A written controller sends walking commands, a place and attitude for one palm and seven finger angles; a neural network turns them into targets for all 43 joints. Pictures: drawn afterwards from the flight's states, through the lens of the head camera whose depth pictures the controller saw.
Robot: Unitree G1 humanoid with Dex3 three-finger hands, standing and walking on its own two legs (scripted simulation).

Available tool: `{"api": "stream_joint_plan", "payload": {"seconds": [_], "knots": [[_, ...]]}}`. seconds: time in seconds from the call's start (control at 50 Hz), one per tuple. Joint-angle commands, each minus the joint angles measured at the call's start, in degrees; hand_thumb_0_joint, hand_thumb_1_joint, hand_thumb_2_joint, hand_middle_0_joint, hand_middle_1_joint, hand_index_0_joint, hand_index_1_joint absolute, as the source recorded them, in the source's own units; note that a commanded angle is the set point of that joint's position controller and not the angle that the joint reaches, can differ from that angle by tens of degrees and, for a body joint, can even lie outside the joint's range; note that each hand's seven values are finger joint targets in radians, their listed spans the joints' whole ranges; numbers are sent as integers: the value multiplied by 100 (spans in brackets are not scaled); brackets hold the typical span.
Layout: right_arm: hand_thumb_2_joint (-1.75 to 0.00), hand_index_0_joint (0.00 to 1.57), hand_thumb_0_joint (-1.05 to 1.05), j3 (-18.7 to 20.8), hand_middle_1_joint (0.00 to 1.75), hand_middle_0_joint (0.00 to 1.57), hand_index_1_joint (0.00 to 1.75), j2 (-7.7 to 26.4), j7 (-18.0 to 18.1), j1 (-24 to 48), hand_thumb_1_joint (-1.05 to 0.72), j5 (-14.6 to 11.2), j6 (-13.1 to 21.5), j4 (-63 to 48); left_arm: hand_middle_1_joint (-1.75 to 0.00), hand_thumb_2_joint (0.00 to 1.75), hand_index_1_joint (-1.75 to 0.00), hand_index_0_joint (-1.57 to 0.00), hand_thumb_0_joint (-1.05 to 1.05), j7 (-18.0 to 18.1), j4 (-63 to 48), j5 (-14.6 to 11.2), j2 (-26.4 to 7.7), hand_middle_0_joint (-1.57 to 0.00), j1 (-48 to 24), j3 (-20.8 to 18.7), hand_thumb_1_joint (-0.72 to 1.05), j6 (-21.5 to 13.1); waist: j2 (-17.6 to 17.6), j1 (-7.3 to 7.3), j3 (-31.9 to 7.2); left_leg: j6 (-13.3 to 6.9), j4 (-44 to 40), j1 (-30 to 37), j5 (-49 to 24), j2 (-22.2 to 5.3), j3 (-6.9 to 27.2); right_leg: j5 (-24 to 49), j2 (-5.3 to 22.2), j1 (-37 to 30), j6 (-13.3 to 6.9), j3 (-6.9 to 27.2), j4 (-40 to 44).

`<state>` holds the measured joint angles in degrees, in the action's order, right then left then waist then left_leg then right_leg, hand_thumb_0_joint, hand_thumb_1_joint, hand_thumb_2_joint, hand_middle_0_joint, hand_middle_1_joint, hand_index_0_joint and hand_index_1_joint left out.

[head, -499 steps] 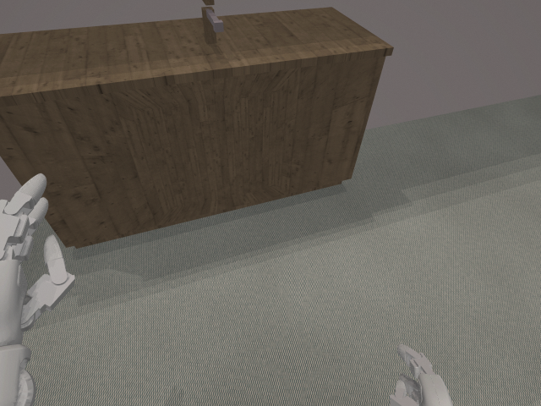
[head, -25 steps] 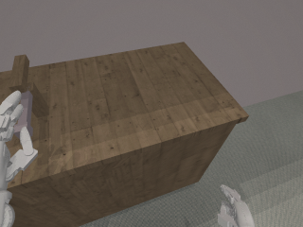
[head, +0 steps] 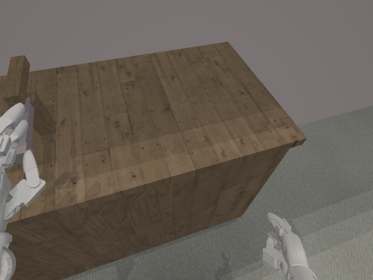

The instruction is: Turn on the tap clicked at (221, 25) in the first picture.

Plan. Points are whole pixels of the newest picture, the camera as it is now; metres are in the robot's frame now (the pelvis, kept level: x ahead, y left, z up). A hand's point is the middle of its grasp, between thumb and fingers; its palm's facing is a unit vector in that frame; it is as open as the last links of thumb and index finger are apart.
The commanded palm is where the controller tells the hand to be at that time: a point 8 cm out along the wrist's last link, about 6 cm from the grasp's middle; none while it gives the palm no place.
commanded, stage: shuffle to correct the standing spot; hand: left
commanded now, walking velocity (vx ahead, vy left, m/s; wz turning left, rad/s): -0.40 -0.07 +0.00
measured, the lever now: (22, 153) +0.29 +0.35 +0.10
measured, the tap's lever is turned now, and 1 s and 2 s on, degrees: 0 0 0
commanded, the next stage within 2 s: come to a stop and stand still in 0.12 s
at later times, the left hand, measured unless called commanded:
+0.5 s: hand (29, 219) +0.17 +0.24 +0.16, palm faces +0.39 -0.84 -0.38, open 7.4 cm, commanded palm +0.11 +0.27 +0.17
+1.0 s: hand out of the picture +0.16 +0.28 +0.19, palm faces +0.49 -0.75 -0.44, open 7.4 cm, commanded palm +0.09 +0.28 +0.17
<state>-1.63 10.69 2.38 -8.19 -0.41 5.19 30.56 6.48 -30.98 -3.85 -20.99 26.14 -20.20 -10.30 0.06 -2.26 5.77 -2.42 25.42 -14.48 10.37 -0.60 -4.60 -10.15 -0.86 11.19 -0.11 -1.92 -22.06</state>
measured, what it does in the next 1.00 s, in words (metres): shifts its weight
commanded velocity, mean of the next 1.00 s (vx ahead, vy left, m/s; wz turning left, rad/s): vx -0.04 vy -0.02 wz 0.00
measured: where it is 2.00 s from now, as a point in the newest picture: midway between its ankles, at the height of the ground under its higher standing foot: outside the picture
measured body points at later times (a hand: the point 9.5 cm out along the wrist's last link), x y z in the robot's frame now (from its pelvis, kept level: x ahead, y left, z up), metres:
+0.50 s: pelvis -0.05 +0.00 -0.01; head -0.03 +0.00 +0.44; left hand +0.14 +0.28 +0.18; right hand +0.11 -0.24 -0.09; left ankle +0.03 +0.08 -0.74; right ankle +0.01 -0.12 -0.74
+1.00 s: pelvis -0.06 +0.00 -0.02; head -0.05 +0.02 +0.43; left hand +0.13 +0.31 +0.21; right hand +0.12 -0.22 -0.09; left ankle +0.04 +0.09 -0.74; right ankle +0.01 -0.12 -0.74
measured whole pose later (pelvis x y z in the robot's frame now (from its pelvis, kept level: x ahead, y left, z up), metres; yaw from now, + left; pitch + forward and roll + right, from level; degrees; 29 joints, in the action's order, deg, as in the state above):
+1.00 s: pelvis -0.06 +0.00 -0.02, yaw +2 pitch -4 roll -2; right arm -0.7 11.1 2.3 -13.4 -0.3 8.5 34.5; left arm 4.4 -22.3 0.3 -28.3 11.9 -24.2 -12.9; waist 0.9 -3.6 5.2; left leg -2.7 35.7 -21.8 11.2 0.6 -1.0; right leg -10.1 -2.2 16.7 -0.3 -0.6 -32.2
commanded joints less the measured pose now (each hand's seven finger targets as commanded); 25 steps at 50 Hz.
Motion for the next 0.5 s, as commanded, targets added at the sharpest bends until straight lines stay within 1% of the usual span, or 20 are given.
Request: {"api": "stream_joint_plan", "payload": {"seconds": [0.0, 0.02, 0.08, 0.1, 0.12, 0.14, 0.18, 0.2, 0.22, 0.26, 0.28, 0.3, 0.32, 0.36, 0.38, 0.4, 0.42, 0.44, 0.46, 0.48], "knots": [[-90, 20, 0, 274, 30, 20, 30, 710, 83, 388, -90, 17, 261, -879, -30, 90, -30, -20, 0, 93, -1321, -44, -948, -20, 9, -728, 90, -414, -575, 18, -1301, 182, -354, 331, -1471, -918, 865, 976, 318, -219, -74, 441, -87], [-90, 20, 0, 261, 30, 20, 30, 712, 69, 346, -90, 56, 214, -865, -30, 90, -30, -20, 0, 71, -1247, -66, -819, -20, 59, -633, 90, -421, -489, 27, -1306, 165, -406, 163, -1278, -941, 876, 889, 290, -268, -56, 402, -114], [-90, 20, 0, 308, 30, 20, 30, 694, 69, 342, -90, 32, 251, -923, -30, 90, -30, -20, 0, 58, -1390, -90, -910, -20, 101, -753, 90, -509, -514, 32, -1289, 163, -221, -33, -783, -913, 839, 908, 359, -131, -127, 523, -127], [-90, 20, 0, 299, 30, 20, 30, 696, 88, 361, -90, 43, 238, -895, -30, 90, -30, -20, 0, 86, -1452, -84, -1021, -20, 119, -860, 90, -505, -526, 36, -1362, 172, -174, -11, -736, -867, 866, 955, 380, -97, -161, 596, -102], [-90, 20, 0, 301, 30, 20, 30, 688, 74, 299, -90, 58, 200, -885, -30, 90, -30, -20, 0, 65, -1406, -104, -853, -20, 160, -712, 90, -518, -381, 65, -1351, 172, -153, -93, -475, -825, 808, 882, 382, -60, -152, 576, -54], [-90, 20, 0, 327, 30, 20, 30, 682, 81, 312, -90, 33, 234, -929, -30, 90, -30, -20, 0, 69, -1526, -109, -919, -20, 80, -759, 90, -557, -375, 76, -1294, 184, -43, -115, -173, -764, 765, 834, 456, 97, -204, 692, -2], [-90, 20, 0, 352, 30, 20, 30, 659, 94, 220, -90, 35, 267, -866, -30, 90, -30, -20, 0, 88, -1527, -125, -933, -20, 151, -790, 90, -629, -202, 125, -1292, 226, 241, -60, 404, -569, 666, 584, 646, 447, -324, 885, 185], [-90, 20, 0, 345, 30, 20, 30, 652, 112, 219, -90, 39, 262, -823, -30, 90, -30, -20, 0, 127, -1536, -122, -1032, -20, 165, -863, 90, -619, -177, 136, -1308, 248, 396, 22, 419, -484, 660, 460, 763, 625, -409, 1024, 261], [-90, 20, 0, 338, 30, 20, 30, 637, 109, 153, -90, 44, 239, -789, -30, 90, -30, -20, 0, 141, -1419, -135, -913, -20, 227, -749, 90, -595, 27, 159, -1397, 253, 543, 94, 682, -394, 592, -2, 884, 733, -416, 1065, 399], [-90, 20, 0, 361, 30, 20, 30, 683, 149, 190, -90, -38, 268, -758, -30, 90, -30, -20, 0, 221, -1297, -141, -960, -20, 192, -754, 90, -482, 212, 177, -1305, 272, 1138, 406, 1072, -194, 542, -1185, 1205, 1355, -555, 1430, 747], [-90, 20, 0, 343, 30, 20, 30, 686, 157, 209, -90, -42, 273, -719, -30, 90, -30, -20, 0, 261, -1278, -133, -965, -20, 165, -765, 90, -398, 307, 191, -1303, 258, 1244, 513, 1039, -152, 576, -1500, 1262, 1467, -581, 1467, 805], [-90, 20, 0, 323, 30, 20, 30, 740, 182, 271, -90, -34, 280, -690, -30, 90, -30, -20, 0, 304, -1356, -113, -1035, -20, 74, -801, 90, -320, 139, 203, -1333, 233, 1058, 609, 994, -171, 669, -1534, 1195, 1434, -560, 1362, 710], [-90, 20, 0, 267, 30, 20, 30, 700, 184, 269, -90, -20, 257, -648, -30, 90, -30, -20, 0, 325, -1196, -101, -943, -20, 69, -734, 90, -259, 256, 222, -1217, 187, 736, 458, 1104, -220, 761, -1733, 1005, 1316, -419, 1153, 646], [-90, 20, 0, 273, 30, 20, 30, 772, 213, 328, -90, -57, 285, -664, -30, 90, -30, -20, 0, 355, -1104, -60, -966, -20, -34, -758, 90, -201, 186, 202, -941, 123, 308, 233, 1510, -331, 942, -2129, 727, 1255, -251, 966, 599], [-90, 20, 0, 278, 30, 20, 30, 798, 216, 327, -90, -73, 298, -659, -30, 90, -30, -20, 0, 351, -1072, -31, -910, -20, -86, -699, 90, -185, 70, 204, -768, 102, 173, 121, 1751, -369, 1030, -2272, 644, 1278, -220, 928, 585], [-90, 20, 0, 282, 30, 20, 30, 856, 225, 385, -90, -65, 304, -660, -30, 90, -30, -20, 0, 365, -1183, 4, -996, -20, -186, -747, 90, -177, -289, 186, -776, 72, -230, -13, 1979, -461, 1208, -2167, 518, 1042, -182, 803, 430], [-90, 20, 0, 267, 30, 20, 30, 832, 208, 342, -90, -50, 320, -649, -30, 90, -30, -20, 0, 348, -1201, 42, -878, -20, -240, -637, 90, -191, -470, 192, -728, 22, -758, -303, 2382, -610, 1463, -1882, 294, 669, -93, 612, 157], [-90, 20, 0, 278, 30, 20, 30, 851, 192, 332, -90, -60, 352, -652, -30, 90, -30, -20, 0, 340, -1200, 76, -870, -20, -328, -636, 90, -203, -704, 169, -691, -8, -1233, -571, 2800, -756, 1709, -1525, 104, 309, -30, 457, -184], [-90, 20, 0, 286, 30, 20, 30, 842, 178, 355, -90, -60, 374, -648, -30, 90, -30, -20, 0, 324, -1205, 119, -876, -20, -400, -628, 90, -215, -935, 147, -670, -43, -1600, -856, 3222, -910, 1882, -1218, -31, -34, 9, 330, -620], [-90, 20, 0, 299, 30, 20, 30, 814, 167, 370, -90, -37, 380, -636, -30, 90, -30, -20, 0, 297, -1171, 150, -907, -20, -476, -661, 90, -219, -1152, 121, -653, -68, -1808, -1159, 3463, -1007, 1924, -999, -89, -336, 27, 259, -998]]}}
